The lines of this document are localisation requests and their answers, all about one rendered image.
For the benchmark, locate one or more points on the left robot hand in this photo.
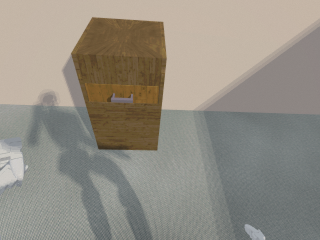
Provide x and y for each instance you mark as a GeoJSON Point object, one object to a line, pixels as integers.
{"type": "Point", "coordinates": [11, 163]}

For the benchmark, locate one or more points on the drawer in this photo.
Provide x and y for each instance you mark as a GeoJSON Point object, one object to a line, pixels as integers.
{"type": "Point", "coordinates": [145, 94]}

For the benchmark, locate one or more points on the handle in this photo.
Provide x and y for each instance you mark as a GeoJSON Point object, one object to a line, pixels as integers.
{"type": "Point", "coordinates": [121, 100]}

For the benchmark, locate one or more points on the cabinet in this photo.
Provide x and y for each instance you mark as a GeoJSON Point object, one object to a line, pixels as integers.
{"type": "Point", "coordinates": [122, 52]}

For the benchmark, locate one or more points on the right robot hand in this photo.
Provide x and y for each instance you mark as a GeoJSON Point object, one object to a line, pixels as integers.
{"type": "Point", "coordinates": [254, 233]}

